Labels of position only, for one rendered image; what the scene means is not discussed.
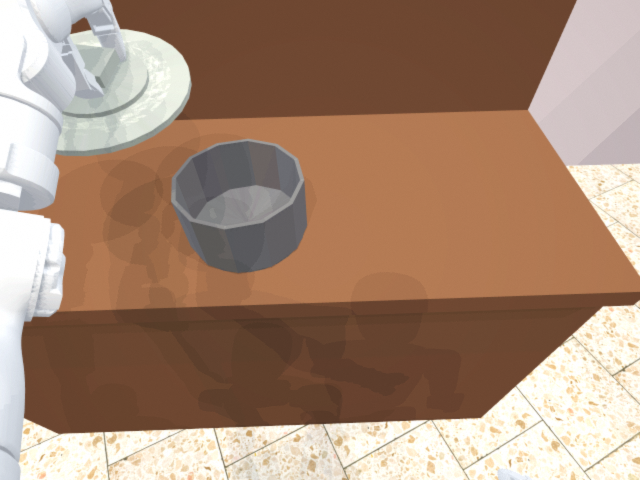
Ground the pot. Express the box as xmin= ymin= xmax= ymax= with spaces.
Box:
xmin=171 ymin=139 xmax=307 ymax=273

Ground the table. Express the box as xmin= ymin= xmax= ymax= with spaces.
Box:
xmin=18 ymin=0 xmax=640 ymax=434

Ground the lid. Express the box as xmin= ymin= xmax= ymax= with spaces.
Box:
xmin=56 ymin=29 xmax=192 ymax=156

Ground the robot left hand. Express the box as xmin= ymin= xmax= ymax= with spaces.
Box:
xmin=61 ymin=0 xmax=126 ymax=99

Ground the robot left upper arm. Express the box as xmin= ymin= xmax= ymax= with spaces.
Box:
xmin=0 ymin=209 xmax=66 ymax=480

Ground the knob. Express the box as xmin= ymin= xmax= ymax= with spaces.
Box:
xmin=74 ymin=44 xmax=120 ymax=88

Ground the robot left forearm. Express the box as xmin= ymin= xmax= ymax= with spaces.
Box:
xmin=0 ymin=0 xmax=76 ymax=212

